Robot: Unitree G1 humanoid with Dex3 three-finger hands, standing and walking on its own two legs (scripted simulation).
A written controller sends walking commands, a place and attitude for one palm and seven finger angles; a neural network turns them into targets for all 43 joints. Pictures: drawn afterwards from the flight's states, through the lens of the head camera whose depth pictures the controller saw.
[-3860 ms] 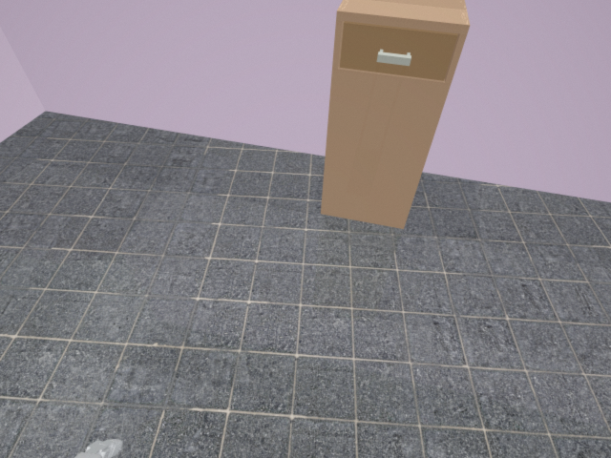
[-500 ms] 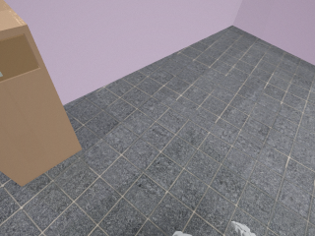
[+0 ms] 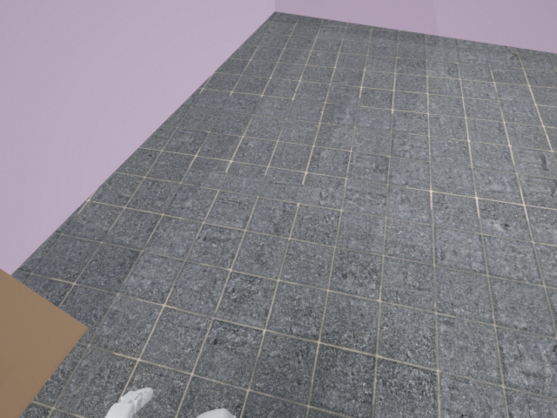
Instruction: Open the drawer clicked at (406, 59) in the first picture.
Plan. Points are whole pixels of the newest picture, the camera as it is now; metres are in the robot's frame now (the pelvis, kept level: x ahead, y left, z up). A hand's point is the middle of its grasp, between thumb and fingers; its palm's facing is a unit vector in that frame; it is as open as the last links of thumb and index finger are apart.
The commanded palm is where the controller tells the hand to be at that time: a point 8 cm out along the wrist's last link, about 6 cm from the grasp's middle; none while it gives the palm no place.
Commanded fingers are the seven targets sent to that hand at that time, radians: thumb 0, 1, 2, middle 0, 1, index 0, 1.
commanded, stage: walk to a spot facing it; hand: left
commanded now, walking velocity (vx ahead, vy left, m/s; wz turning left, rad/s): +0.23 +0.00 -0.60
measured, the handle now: out of the picture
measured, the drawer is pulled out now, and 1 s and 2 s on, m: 0.00 0.00 0.00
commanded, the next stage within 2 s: turn to face it in 0.62 s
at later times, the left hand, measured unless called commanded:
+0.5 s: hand out of the picture +0.13 +0.23 -0.17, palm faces -0.17 -0.97 -0.17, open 7.4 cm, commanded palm none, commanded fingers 0.00 0.90 0.90 -0.20 -0.30 -0.20 -0.30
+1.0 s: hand (257, 301) +0.34 +0.06 -0.14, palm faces -0.42 -0.89 -0.20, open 7.4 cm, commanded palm none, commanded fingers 0.00 0.90 0.90 -0.20 -0.30 -0.20 -0.30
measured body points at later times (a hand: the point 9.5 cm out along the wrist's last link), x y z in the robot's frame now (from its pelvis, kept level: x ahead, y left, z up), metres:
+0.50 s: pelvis +0.07 +0.04 +0.01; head +0.09 +0.07 +0.46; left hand +0.14 +0.28 -0.15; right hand +0.11 -0.23 -0.10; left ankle +0.11 +0.13 -0.72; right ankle +0.01 -0.08 -0.67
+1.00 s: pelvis +0.14 -0.03 +0.01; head +0.16 -0.05 +0.45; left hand +0.36 +0.11 -0.12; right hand -0.01 -0.20 -0.16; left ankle +0.12 +0.12 -0.67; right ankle +0.12 -0.13 -0.72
